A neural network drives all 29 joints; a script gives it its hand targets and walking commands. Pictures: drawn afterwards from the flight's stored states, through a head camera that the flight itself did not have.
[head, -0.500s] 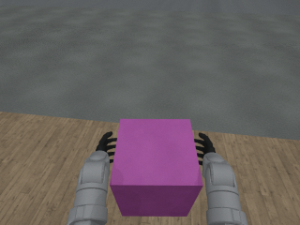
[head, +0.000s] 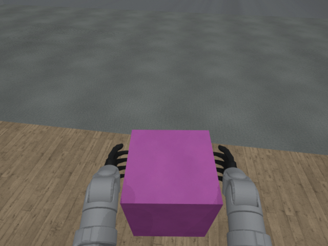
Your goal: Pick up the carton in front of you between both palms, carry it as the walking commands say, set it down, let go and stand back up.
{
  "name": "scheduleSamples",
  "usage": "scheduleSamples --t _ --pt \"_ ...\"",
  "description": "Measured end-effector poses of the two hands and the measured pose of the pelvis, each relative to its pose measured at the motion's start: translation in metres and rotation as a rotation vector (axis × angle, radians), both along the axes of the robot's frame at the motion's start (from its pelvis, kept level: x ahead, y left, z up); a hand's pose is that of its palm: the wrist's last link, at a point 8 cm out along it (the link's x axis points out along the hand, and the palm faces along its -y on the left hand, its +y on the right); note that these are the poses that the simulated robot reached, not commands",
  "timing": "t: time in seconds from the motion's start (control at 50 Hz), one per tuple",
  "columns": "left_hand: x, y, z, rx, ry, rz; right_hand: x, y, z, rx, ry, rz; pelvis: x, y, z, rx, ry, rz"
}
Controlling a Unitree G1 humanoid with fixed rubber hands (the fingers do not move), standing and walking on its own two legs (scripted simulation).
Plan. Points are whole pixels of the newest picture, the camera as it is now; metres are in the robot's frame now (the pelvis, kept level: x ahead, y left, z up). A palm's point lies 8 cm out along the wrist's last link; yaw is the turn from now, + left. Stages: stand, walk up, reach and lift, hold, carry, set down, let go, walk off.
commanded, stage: carry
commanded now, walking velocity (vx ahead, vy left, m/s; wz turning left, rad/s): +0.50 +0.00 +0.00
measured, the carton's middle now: (169, 185) +0.30 +0.00 -0.02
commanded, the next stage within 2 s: none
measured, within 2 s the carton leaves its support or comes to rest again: neither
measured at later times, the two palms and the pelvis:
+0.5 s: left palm (111, 136) +0.39 +0.17 +0.07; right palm (214, 132) +0.41 -0.13 +0.08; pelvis +0.16 +0.00 -0.02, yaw +0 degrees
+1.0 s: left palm (138, 86) +0.66 +0.12 +0.09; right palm (212, 83) +0.70 -0.18 +0.08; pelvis +0.44 -0.06 +0.00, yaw +5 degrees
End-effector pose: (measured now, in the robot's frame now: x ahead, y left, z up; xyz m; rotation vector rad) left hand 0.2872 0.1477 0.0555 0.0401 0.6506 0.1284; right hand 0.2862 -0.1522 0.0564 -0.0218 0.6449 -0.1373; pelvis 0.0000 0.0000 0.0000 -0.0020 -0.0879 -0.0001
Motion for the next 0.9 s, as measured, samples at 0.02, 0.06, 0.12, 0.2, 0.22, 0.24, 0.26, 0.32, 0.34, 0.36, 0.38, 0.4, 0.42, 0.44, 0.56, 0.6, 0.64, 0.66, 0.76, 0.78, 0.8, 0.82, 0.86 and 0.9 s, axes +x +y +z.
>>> scheduleSamples --t 0.02,0.06,0.12,0.2,0.22,0.24,0.26,0.32,0.34,0.36,0.38,0.4,0.42,0.44,0.56,0.6,0.64,0.66,0.76,0.78,0.8,0.82,0.86,0.9 --pt "0.001 0.0 0.002 -0.002 -0.005 0.001 0.001 0.0 0.002 0.0 -0.005 0.0 0.001 0.0 0.0 0.0 0.017 0.003" --pt "0.004 0.001 0.005 -0.005 -0.017 0.006 0.005 0.001 0.006 0.002 -0.017 0.0 0.005 0.0 0.0 -0.001 0.053 0.009" --pt "0.011 0.004 0.012 -0.019 -0.049 0.023 0.015 0.004 0.013 0.018 -0.05 -0.001 0.012 0.001 -0.004 -0.001 0.085 0.012" --pt "0.026 0.007 0.022 -0.041 -0.077 0.048 0.032 0.008 0.023 0.034 -0.078 -0.004 0.033 0.001 -0.011 0.002 0.115 0.009" --pt "0.03 0.007 0.024 -0.049 -0.079 0.054 0.037 0.008 0.025 0.039 -0.079 -0.005 0.039 0.001 -0.012 0.004 0.124 0.006" --pt "0.036 0.007 0.026 -0.054 -0.078 0.058 0.042 0.007 0.027 0.043 -0.078 -0.006 0.047 0.0 -0.013 0.007 0.133 0.002" --pt "0.041 0.006 0.027 -0.058 -0.074 0.06 0.048 0.006 0.027 0.046 -0.074 -0.007 0.055 -0.001 -0.014 0.006 0.14 -0.001" --pt "0.058 0.0 0.027 -0.049 -0.055 0.058 0.064 0.0 0.025 0.058 -0.055 -0.021 0.081 -0.005 -0.017 -0.015 0.159 0.015" --pt "0.064 -0.001 0.026 -0.053 -0.05 0.061 0.07 -0.001 0.024 0.062 -0.05 -0.022 0.089 -0.006 -0.018 -0.018 0.164 0.03" --pt "0.068 -0.001 0.025 -0.06 -0.043 0.067 0.075 0.0 0.023 0.064 -0.043 -0.021 0.097 -0.007 -0.018 -0.015 0.169 0.046" --pt "0.072 0.001 0.024 -0.067 -0.035 0.075 0.081 0.001 0.024 0.063 -0.034 -0.015 0.106 -0.007 -0.017 -0.009 0.174 0.06" --pt "0.076 0.004 0.023 -0.073 -0.025 0.086 0.088 0.004 0.024 0.062 -0.024 -0.008 0.114 -0.006 -0.017 -0.002 0.179 0.068" --pt "0.08 0.008 0.021 -0.078 -0.017 0.098 0.096 0.009 0.024 0.062 -0.016 0.002 0.123 -0.005 -0.016 0.005 0.182 0.071" --pt "0.085 0.012 0.02 -0.083 -0.015 0.11 0.104 0.013 0.024 0.063 -0.013 0.011 0.131 -0.002 -0.017 0.012 0.18 0.066" --pt "0.138 0.012 0.025 -0.07 0.032 0.086 0.146 0.013 0.022 0.08 0.032 -0.025 0.19 0.006 -0.009 -0.001 0.183 -0.005" --pt "0.164 0.004 0.031 -0.068 0.036 0.055 0.162 0.004 0.026 0.086 0.034 -0.058 0.21 0.005 -0.005 -0.013 0.187 0.0" --pt "0.19 -0.005 0.036 -0.068 0.023 0.031 0.181 -0.004 0.031 0.088 0.02 -0.084 0.231 0.001 -0.003 -0.022 0.186 0.01" --pt "0.203 -0.009 0.038 -0.067 0.012 0.024 0.193 -0.008 0.033 0.086 0.008 -0.091 0.243 -0.001 -0.003 -0.024 0.184 0.014" --pt "0.267 -0.024 0.033 -0.058 -0.044 0.043 0.265 -0.024 0.029 0.096 -0.045 -0.067 0.311 -0.021 -0.021 -0.02 0.152 0.027" --pt "0.279 -0.026 0.029 -0.058 -0.053 0.058 0.282 -0.026 0.024 0.095 -0.053 -0.05 0.326 -0.027 -0.028 -0.014 0.141 0.039" --pt "0.29 -0.028 0.024 -0.055 -0.051 0.073 0.298 -0.027 0.019 0.095 -0.05 -0.033 0.339 -0.032 -0.032 -0.014 0.135 0.052" --pt "0.299 -0.028 0.019 -0.052 -0.033 0.09 0.312 -0.028 0.014 0.096 -0.031 -0.018 0.35 -0.036 -0.033 -0.015 0.132 0.062" --pt "0.312 -0.027 0.013 -0.051 0.023 0.127 0.336 -0.026 0.008 0.093 0.027 0.016 0.37 -0.044 -0.027 -0.012 0.129 0.082" --pt "0.323 -0.026 0.013 -0.053 0.065 0.165 0.358 -0.024 0.009 0.087 0.071 0.052 0.389 -0.05 -0.017 -0.003 0.129 0.093"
